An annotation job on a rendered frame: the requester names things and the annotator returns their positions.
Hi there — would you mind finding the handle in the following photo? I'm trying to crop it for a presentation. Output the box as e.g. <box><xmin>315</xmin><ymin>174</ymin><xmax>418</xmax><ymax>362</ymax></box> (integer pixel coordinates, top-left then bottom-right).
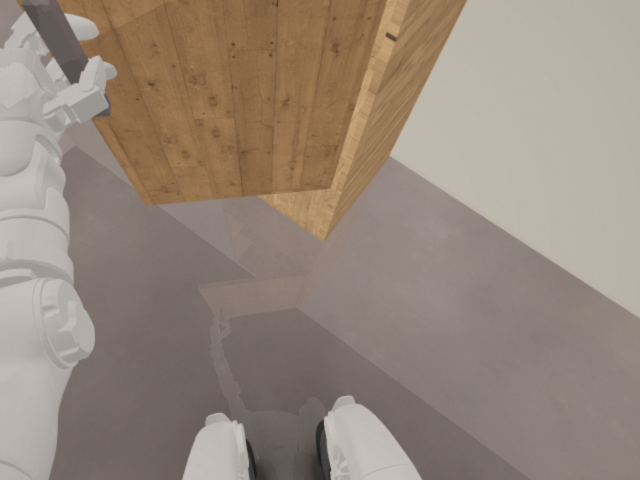
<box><xmin>21</xmin><ymin>0</ymin><xmax>111</xmax><ymax>117</ymax></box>

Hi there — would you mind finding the right robot shin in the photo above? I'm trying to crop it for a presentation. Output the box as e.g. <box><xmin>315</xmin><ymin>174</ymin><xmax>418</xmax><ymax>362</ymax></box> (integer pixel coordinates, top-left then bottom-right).
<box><xmin>327</xmin><ymin>396</ymin><xmax>355</xmax><ymax>480</ymax></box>

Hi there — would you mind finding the robot left thigh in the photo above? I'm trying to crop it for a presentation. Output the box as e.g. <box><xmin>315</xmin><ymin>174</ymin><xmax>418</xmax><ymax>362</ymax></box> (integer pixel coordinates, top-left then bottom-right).
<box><xmin>182</xmin><ymin>420</ymin><xmax>249</xmax><ymax>480</ymax></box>

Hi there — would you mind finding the left robot upper arm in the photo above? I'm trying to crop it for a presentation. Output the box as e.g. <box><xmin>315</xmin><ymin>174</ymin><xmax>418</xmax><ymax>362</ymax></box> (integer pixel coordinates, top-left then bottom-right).
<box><xmin>0</xmin><ymin>277</ymin><xmax>95</xmax><ymax>480</ymax></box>

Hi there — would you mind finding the cupboard door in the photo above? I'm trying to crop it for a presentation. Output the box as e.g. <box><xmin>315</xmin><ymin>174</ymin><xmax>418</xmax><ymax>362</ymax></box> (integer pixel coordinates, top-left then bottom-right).
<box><xmin>16</xmin><ymin>0</ymin><xmax>387</xmax><ymax>206</ymax></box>

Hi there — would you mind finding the robot left hand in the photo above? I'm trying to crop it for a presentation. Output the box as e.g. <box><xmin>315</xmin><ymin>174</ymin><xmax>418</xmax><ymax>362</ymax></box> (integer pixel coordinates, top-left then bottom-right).
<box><xmin>0</xmin><ymin>12</ymin><xmax>117</xmax><ymax>143</ymax></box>

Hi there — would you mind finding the robot left forearm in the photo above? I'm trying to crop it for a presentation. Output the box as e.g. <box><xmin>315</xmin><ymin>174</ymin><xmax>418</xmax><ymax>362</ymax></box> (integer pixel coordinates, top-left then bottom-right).
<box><xmin>0</xmin><ymin>120</ymin><xmax>74</xmax><ymax>288</ymax></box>

